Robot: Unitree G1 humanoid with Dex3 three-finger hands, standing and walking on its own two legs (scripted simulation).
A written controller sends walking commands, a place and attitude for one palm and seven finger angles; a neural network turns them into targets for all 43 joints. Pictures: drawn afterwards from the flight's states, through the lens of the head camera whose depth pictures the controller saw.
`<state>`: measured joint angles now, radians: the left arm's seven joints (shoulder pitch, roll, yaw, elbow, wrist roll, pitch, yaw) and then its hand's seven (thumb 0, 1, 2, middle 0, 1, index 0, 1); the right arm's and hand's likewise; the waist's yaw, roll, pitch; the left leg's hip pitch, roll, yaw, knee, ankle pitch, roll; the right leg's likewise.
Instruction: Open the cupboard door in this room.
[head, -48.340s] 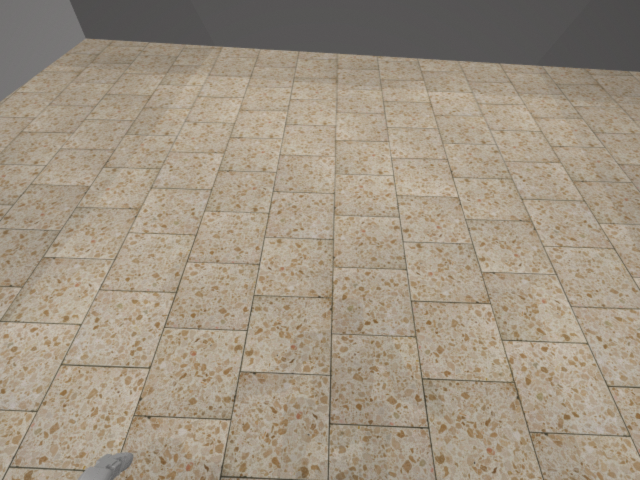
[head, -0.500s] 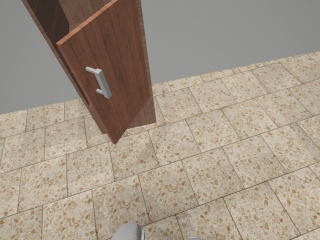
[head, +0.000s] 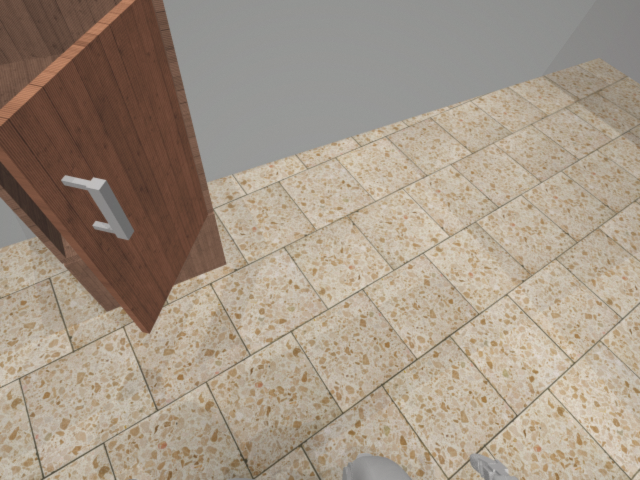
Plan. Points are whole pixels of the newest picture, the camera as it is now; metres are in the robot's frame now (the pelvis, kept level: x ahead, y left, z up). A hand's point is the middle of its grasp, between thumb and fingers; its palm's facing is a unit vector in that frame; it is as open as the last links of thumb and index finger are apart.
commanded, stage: walk to a spot facing it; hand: left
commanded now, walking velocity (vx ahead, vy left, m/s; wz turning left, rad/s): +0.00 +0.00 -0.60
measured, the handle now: (99, 208) +0.44 +0.38 -0.01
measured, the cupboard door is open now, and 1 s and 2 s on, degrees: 49 49 49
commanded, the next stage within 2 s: turn to face it in 1.84 s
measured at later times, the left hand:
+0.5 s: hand (249, 432) +0.19 +0.11 -0.15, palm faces -0.31 -0.92 -0.25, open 7.4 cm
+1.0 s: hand (365, 295) +0.43 -0.05 -0.16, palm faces -0.64 -0.74 -0.19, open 7.4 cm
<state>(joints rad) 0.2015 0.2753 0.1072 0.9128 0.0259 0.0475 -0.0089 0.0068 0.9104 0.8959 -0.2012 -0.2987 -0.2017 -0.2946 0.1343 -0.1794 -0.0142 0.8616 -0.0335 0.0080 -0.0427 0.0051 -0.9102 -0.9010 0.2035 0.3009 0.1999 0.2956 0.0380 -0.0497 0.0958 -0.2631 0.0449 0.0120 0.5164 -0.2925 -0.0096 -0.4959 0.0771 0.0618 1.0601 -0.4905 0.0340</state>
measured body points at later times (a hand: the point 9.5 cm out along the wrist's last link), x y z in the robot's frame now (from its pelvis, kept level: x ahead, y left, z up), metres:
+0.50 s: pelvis +0.05 -0.05 +0.00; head +0.08 -0.08 +0.45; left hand +0.20 +0.16 -0.13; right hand +0.02 -0.32 -0.14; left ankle +0.09 +0.10 -0.68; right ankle +0.00 -0.14 -0.74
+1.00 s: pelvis +0.21 -0.13 -0.01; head +0.25 -0.16 +0.44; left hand +0.46 -0.01 -0.15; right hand +0.01 -0.27 -0.15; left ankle +0.17 +0.06 -0.74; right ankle +0.23 -0.28 -0.71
